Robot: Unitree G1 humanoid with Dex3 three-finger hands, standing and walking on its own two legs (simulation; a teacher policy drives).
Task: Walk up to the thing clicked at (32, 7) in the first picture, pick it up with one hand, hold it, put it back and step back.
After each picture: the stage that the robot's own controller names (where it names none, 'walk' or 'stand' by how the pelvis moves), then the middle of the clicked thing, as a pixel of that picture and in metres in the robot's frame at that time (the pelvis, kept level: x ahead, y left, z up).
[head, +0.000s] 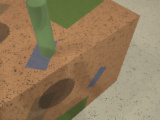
stand; (43, 30) +0.53 +0.17 +0.08
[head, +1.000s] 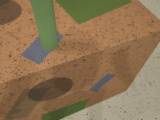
walk; (45, 21) +0.51 +0.16 +0.10
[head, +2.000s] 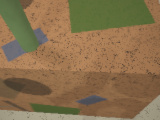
stand; (18, 23) +0.48 +0.27 +0.10
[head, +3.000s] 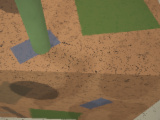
stand; (35, 23) +0.48 +0.18 +0.11
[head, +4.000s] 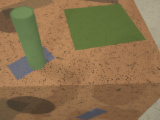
stand; (31, 42) +0.46 +0.20 +0.08
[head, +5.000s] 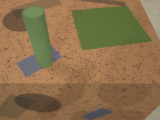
stand; (40, 40) +0.48 +0.18 +0.07
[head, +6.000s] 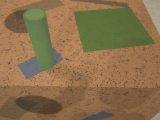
stand; (41, 43) +0.47 +0.17 +0.07
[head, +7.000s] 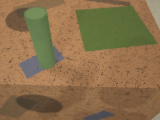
stand; (42, 42) +0.47 +0.17 +0.07
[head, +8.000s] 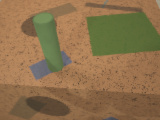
rise first; (50, 45) +0.47 +0.17 +0.08
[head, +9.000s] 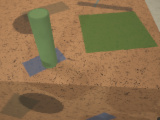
go down; (44, 41) +0.49 +0.16 +0.08
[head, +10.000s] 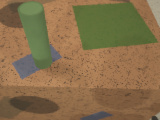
go down; (38, 40) +0.46 +0.15 +0.09
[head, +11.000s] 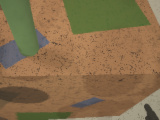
close in; (21, 23) +0.47 +0.16 +0.12
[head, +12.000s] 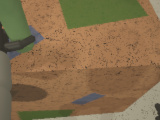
close; (13, 18) +0.48 +0.18 +0.14
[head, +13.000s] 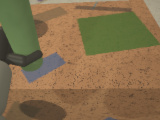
lift; (21, 31) +0.33 +0.15 +0.27
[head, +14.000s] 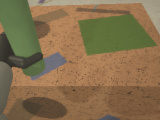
lift; (22, 34) +0.33 +0.16 +0.26
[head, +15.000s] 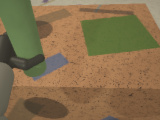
hold; (24, 35) +0.32 +0.16 +0.26
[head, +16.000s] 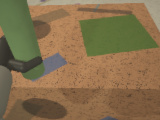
hold; (22, 38) +0.33 +0.16 +0.25
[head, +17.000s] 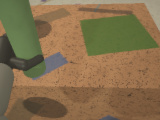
crouch; (23, 36) +0.33 +0.16 +0.26
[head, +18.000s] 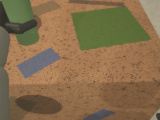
crouch; (16, 2) +0.44 +0.17 +0.28
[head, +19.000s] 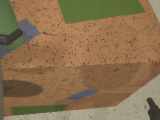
lower; out of the picture +0.49 +0.20 +0.14
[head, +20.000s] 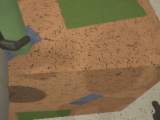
lower; (9, 19) +0.47 +0.18 +0.14
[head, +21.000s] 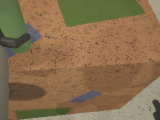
lower; (9, 17) +0.48 +0.18 +0.14
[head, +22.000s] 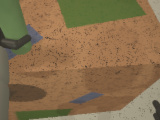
lower; (10, 18) +0.48 +0.18 +0.14
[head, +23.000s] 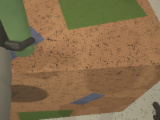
loosen; (15, 20) +0.48 +0.17 +0.14
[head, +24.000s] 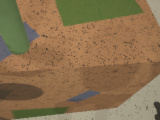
withdraw; (8, 19) +0.47 +0.18 +0.14
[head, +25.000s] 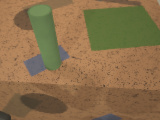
sink last; (47, 41) +0.45 +0.16 +0.11
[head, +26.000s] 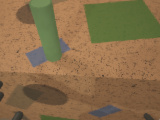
stand; (48, 33) +0.49 +0.16 +0.11
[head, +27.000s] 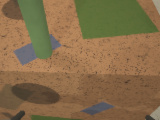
stand; (37, 28) +0.48 +0.17 +0.13
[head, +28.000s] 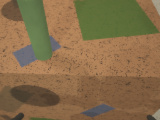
stand; (37, 29) +0.48 +0.17 +0.14
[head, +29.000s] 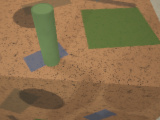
stand; (47, 38) +0.48 +0.16 +0.09
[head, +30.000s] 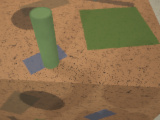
stand; (46, 41) +0.47 +0.15 +0.07
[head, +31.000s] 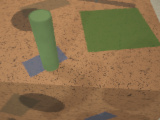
stand; (46, 44) +0.46 +0.15 +0.07
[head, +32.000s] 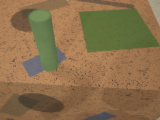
walk; (46, 44) +0.46 +0.16 +0.07
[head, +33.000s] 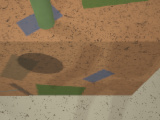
walk; out of the picture +0.58 +0.17 +0.10
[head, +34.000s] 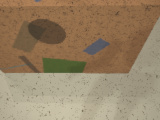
walk; out of the picture +0.82 +0.19 +0.10
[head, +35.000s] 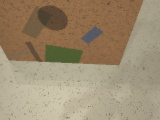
stand; out of the picture +1.10 +0.19 +0.10
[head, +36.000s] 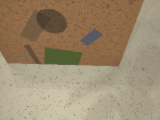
stand; out of the picture +1.07 +0.18 +0.08
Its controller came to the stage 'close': yes
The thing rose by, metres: 0.20
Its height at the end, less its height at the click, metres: +0.00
